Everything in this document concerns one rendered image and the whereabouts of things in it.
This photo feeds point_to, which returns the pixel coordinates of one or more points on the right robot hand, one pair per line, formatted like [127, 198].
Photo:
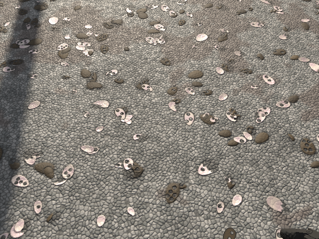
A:
[297, 233]

